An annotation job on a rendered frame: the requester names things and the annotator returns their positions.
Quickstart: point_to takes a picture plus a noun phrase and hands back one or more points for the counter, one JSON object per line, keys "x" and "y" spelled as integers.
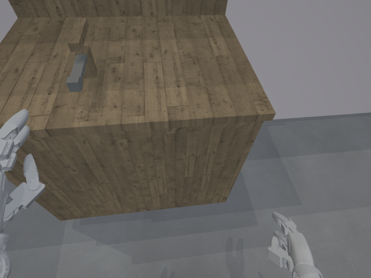
{"x": 169, "y": 110}

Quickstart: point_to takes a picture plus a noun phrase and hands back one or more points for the tap lever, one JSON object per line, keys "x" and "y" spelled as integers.
{"x": 74, "y": 81}

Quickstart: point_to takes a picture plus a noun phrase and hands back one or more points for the right robot hand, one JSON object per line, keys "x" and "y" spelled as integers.
{"x": 295, "y": 249}

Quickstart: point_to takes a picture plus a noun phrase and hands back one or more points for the left robot hand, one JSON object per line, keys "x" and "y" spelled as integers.
{"x": 13, "y": 134}

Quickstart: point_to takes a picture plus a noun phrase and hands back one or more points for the robot right forearm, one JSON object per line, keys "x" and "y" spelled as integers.
{"x": 306, "y": 271}

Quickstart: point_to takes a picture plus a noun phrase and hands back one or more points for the robot left forearm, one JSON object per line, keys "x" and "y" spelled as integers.
{"x": 5, "y": 258}

